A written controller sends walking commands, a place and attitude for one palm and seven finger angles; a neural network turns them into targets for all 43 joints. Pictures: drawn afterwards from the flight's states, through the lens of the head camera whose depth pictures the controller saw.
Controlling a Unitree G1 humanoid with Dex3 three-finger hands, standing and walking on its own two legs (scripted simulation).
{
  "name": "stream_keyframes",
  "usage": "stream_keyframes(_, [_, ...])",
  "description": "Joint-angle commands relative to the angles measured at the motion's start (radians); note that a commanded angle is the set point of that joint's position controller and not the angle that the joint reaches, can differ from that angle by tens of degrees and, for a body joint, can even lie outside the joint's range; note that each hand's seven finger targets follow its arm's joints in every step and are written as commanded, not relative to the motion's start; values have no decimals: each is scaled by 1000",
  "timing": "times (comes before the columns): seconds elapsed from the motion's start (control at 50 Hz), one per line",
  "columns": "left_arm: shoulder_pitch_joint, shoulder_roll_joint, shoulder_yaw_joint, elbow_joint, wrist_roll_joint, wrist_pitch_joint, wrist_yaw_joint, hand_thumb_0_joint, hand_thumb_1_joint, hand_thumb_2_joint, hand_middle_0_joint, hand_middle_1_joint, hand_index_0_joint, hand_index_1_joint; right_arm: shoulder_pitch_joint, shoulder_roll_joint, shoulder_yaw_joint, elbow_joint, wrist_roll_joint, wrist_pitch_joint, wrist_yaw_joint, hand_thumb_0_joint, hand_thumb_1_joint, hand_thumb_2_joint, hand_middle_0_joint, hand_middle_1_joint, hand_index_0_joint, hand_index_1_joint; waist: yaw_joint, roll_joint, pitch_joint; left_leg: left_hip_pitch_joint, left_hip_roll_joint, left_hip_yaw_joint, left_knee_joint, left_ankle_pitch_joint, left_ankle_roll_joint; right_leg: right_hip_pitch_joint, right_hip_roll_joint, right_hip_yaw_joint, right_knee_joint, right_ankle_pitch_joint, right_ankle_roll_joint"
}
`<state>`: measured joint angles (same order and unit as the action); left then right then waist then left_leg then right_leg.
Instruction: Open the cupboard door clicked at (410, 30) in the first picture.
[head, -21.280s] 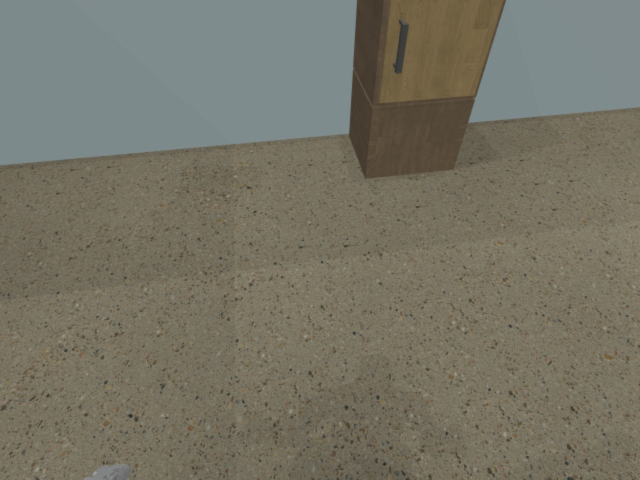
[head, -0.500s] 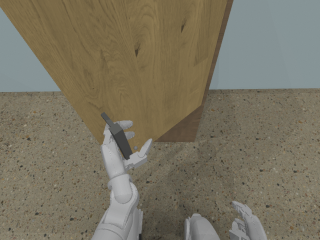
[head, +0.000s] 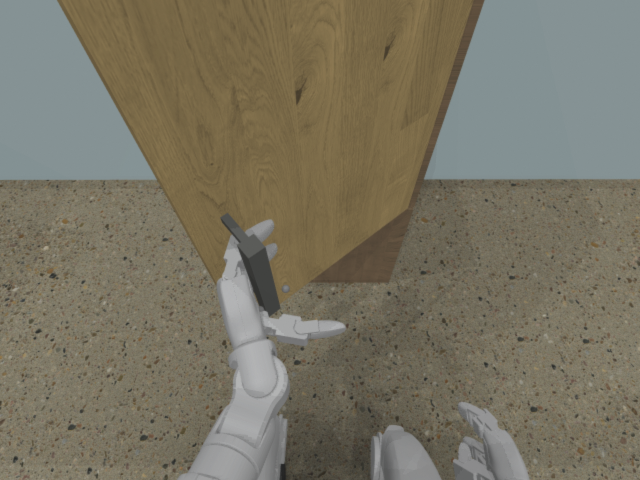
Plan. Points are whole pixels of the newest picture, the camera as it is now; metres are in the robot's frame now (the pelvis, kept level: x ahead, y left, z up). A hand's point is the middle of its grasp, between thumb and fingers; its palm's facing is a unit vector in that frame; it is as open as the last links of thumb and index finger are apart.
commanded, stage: slide the hand sideways off the handle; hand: left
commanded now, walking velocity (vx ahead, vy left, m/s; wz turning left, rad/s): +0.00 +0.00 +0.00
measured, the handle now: (252, 269) +0.37 +0.11 +0.02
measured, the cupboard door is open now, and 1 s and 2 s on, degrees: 40 43 43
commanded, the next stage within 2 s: draw the hand back to the body in 1.26 s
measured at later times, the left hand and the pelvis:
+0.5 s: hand (292, 324) +0.30 +0.05 +0.02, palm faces -0.08 -1.00 +0.02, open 16.0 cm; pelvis +0.00 +0.02 -0.01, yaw -1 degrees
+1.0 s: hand (246, 367) +0.25 +0.10 +0.02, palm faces -0.02 -1.00 -0.02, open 16.2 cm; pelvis +0.00 -0.01 -0.02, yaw +0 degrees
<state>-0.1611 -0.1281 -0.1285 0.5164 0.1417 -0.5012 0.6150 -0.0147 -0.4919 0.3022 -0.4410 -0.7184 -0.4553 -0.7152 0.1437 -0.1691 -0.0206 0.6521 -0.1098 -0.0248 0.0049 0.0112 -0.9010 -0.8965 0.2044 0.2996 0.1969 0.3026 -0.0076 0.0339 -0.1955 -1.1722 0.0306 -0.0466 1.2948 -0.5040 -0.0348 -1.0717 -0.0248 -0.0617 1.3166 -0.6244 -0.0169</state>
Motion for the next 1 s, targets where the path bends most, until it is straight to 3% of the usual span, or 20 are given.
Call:
stream_keyframes(0.0, [-235,-57,10,-185,3,-37,48,0,-500,300,-150,-300,-150,-300,-15,-107,-34,-127,3,-39,-8,0,-900,-900,200,300,200,300,-28,-91,-325,287,-35,18,-144,160,33,129,36,-5,-222,251,-11])
stream_keyframes(0.04, [-272,-99,-27,-197,9,-33,55,0,-500,300,-150,-300,-150,-300,-23,-104,-30,-125,1,-39,-3,0,-900,-900,200,300,200,300,-39,-70,-326,308,-34,16,-148,150,31,101,35,-13,-215,242,-12])
stream_keyframes(0.06, [-225,9,-255,-205,139,-66,-153,0,-500,300,-150,-300,-150,-300,48,-147,-39,-116,9,-18,3,0,-900,-900,200,300,200,300,-140,-114,-300,321,-28,19,-109,139,49,61,22,13,-224,271,-8])
stream_keyframes(0.08, [-295,61,-199,-272,98,-114,-261,0,-500,300,-150,-300,-150,-300,55,-135,-44,-144,18,-12,2,0,-900,-900,200,300,200,300,-111,-94,-333,309,-33,18,-98,149,56,86,16,21,-213,300,-17])
stream_keyframes(0.12, [-286,88,-221,-356,43,-152,-428,0,-500,300,-150,-300,-150,-300,47,-146,-45,-183,40,-6,0,0,-900,-900,200,300,200,300,-86,13,-407,388,-37,8,-101,168,52,62,18,20,-186,298,-28])
stream_keyframes(0.16, [-220,36,-202,-325,-89,-126,-502,0,-500,300,-150,-300,-150,-300,27,-144,-34,-211,70,-9,-4,0,-900,-900,200,300,200,300,-77,-12,-334,397,-33,-6,-136,108,46,35,29,2,-207,227,-27])
stream_keyframes(0.2, [-215,-4,-171,-328,-180,-83,-503,0,-500,300,-150,-300,-150,-300,18,-146,-27,-228,86,-10,-6,0,-900,-900,200,300,200,300,-68,-4,-303,392,-33,-19,-165,81,41,28,34,-13,-200,200,-26])
stream_keyframes(0.24, [-147,11,-125,-323,-200,-53,-468,0,-500,300,-150,-300,-150,-300,17,-153,-29,-239,87,-1,-1,0,-900,-900,200,300,200,300,-48,-57,-300,385,-30,-26,-176,87,35,36,35,-24,-189,205,-22])
stream_keyframes(0.28, [-104,35,-104,-355,-175,-51,-429,0,-500,300,-150,-300,-150,-300,24,-152,-33,-250,79,4,9,0,-900,-900,200,300,200,300,-34,-73,-331,371,-33,-17,-163,113,37,55,34,-21,-179,217,-21])
stream_keyframes(0.3, [-68,80,-79,-376,-146,-57,-412,0,-500,300,-150,-300,-150,-300,21,-156,-34,-260,74,6,12,0,-900,-900,200,300,200,300,-14,-55,-348,365,-32,-21,-158,144,33,56,32,-19,-156,231,-26])
stream_keyframes(0.32, [-63,73,-92,-405,-122,-64,-399,0,-500,300,-150,-300,-150,-300,23,-150,-34,-263,71,10,18,0,-900,-900,200,300,200,300,-14,-39,-370,383,-31,-17,-150,171,33,49,31,-17,-148,247,-26])
stream_keyframes(0.36, [5,61,-103,-399,-106,-66,-386,0,-500,300,-150,-300,-150,-300,18,-147,-33,-274,70,18,26,0,-900,-900,200,300,200,300,-13,-66,-324,359,-29,-11,-152,152,33,55,35,-16,-157,233,-26])
stream_keyframes(0.4, [17,99,-72,-405,-95,-65,-374,0,-500,300,-150,-300,-150,-300,17,-150,-34,-282,67,25,25,0,-900,-900,200,300,200,300,-9,-93,-319,328,-29,-13,-147,136,35,63,37,-11,-154,221,-26])
stream_keyframes(0.46, [65,111,-69,-442,-90,-73,-375,0,-500,300,-150,-300,-150,-300,8,-143,-30,-288,68,32,23,0,-900,-900,200,300,200,300,1,-75,-312,321,-32,3,-145,123,34,76,36,-1,-162,215,-26])
stream_keyframes(0.52, [103,127,-63,-477,-93,-74,-393,0,-500,300,-150,-300,-150,-300,2,-139,-30,-296,70,33,16,0,-900,-900,200,300,200,300,7,-65,-317,317,-35,11,-139,128,37,88,35,6,-164,223,-24])
stream_keyframes(0.62, [189,156,-40,-544,-139,-78,-445,0,-500,300,-150,-300,-150,-300,-5,-135,-29,-299,77,26,2,0,-900,-900,200,300,200,300,1,-80,-301,304,-35,18,-123,144,42,111,37,14,-173,254,-18])
stream_keyframes(0.64, [231,165,-26,-542,-146,-80,-456,0,-500,300,-150,-300,-150,-300,-3,-135,-28,-300,78,24,0,0,-900,-900,200,300,200,300,12,-88,-303,297,-38,19,-123,146,41,124,37,15,-171,258,-19])
stream_keyframes(0.86, [362,231,24,-628,-208,-101,-585,0,-500,300,-150,-300,-150,-300,-10,-133,-30,-310,85,-11,-24,0,-900,-900,200,300,200,300,-5,-80,-250,219,-47,29,-58,136,51,114,35,41,-167,277,-10])
stream_keyframes(0.92, [395,262,56,-682,-229,-102,-614,0,-500,300,-150,-300,-150,-300,-16,-135,-33,-317,88,-22,-32,0,-900,-900,200,300,200,300,13,-43,-298,226,-47,30,-43,154,52,123,36,50,-154,286,-13])
stream_keyframes(0.98, [463,275,79,-703,-255,-80,-635,0,-500,300,-150,-300,-150,-300,-7,-138,-35,-327,93,-28,-37,0,-900,-900,200,300,200,300,11,-77,-298,214,-45,31,-34,167,53,145,35,56,-159,319,-6])
